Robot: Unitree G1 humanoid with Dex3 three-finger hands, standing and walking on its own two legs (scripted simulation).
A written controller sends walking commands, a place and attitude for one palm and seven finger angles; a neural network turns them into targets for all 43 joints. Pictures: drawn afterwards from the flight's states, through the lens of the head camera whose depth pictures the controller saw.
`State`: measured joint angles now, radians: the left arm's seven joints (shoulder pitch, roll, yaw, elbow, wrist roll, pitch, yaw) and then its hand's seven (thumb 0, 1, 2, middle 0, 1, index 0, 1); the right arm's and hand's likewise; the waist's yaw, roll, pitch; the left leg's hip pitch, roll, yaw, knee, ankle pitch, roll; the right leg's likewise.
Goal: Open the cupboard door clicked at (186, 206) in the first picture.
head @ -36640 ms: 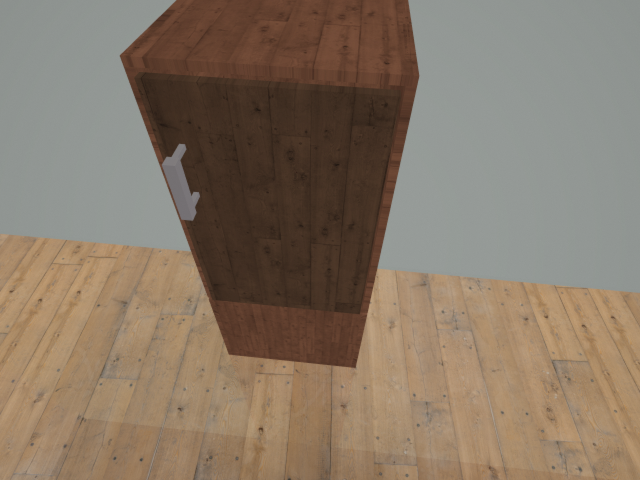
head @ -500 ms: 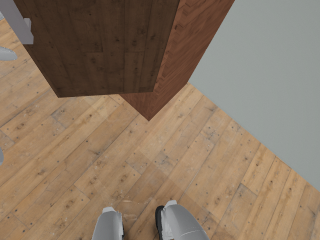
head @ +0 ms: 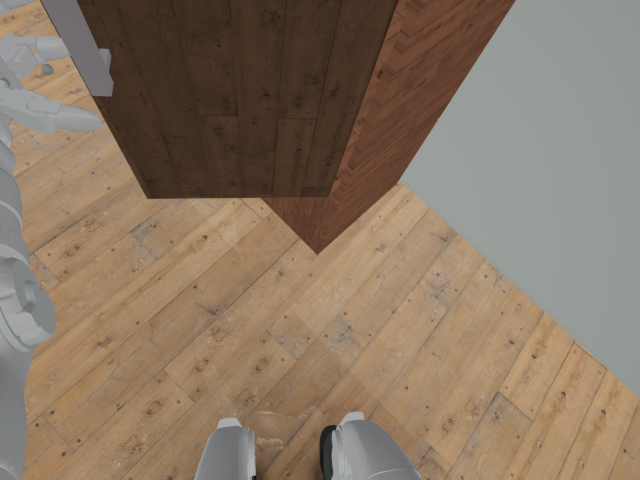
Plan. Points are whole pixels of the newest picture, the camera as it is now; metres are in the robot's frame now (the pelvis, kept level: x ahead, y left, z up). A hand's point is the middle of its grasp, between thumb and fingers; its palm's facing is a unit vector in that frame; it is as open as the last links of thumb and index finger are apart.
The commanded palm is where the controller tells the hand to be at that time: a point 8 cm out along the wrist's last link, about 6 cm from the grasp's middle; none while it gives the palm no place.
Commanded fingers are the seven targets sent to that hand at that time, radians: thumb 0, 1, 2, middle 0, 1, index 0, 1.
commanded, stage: slide the fingers in behind the handle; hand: left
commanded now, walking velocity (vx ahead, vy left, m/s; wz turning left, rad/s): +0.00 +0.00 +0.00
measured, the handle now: (84, 32) +0.60 +0.22 +0.10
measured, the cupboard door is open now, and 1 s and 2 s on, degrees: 50 47 49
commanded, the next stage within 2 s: move the hooked fingers beside the handle in 0.64 s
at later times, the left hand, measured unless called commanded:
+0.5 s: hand (63, 69) +0.55 +0.23 +0.09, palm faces +0.11 -0.99 +0.00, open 15.6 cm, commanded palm +0.54 +0.21 +0.09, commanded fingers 0.00 -0.50 0.30 -0.30 -1.20 -0.30 -1.20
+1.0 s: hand (108, 63) +0.56 +0.19 +0.09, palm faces +0.04 -1.00 -0.01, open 14.2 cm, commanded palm +0.54 +0.23 +0.09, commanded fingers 0.00 -0.50 0.30 -0.30 -1.20 -0.30 -1.20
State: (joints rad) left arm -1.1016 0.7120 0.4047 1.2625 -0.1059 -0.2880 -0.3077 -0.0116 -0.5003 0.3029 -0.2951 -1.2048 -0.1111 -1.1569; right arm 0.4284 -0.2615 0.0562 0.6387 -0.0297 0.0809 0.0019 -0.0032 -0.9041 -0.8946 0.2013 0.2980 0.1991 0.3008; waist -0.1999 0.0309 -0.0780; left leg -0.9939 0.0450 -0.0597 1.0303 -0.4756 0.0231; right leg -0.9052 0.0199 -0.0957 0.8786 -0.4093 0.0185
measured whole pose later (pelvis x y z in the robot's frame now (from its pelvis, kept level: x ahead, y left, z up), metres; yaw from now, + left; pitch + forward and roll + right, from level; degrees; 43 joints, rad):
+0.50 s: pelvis +0.00 -0.01 +0.00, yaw +2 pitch +25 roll -6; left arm -1.14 0.65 0.32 1.27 -0.12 -0.30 -0.21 -0.01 -0.50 0.30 -0.30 -1.20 0.00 -1.06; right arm 0.44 -0.26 0.04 0.68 -0.05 0.05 0.02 0.00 -0.90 -0.89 0.20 0.30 0.20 0.30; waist -0.19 0.03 -0.08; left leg -1.01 0.03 -0.08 1.04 -0.47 0.01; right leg -0.91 0.01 -0.12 0.90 -0.42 0.01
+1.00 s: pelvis +0.00 -0.01 +0.00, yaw -1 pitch +25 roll -5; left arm -1.11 0.67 0.43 1.28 -0.04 -0.31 -0.25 -0.01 -0.50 0.30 -0.24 -1.20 -0.26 -1.18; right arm 0.42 -0.27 0.05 0.62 -0.03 0.05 0.02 0.00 -0.91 -0.89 0.20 0.30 0.20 0.30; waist -0.23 0.05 -0.08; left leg -1.00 0.05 -0.04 1.04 -0.48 0.01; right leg -0.93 0.03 -0.07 0.91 -0.42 0.01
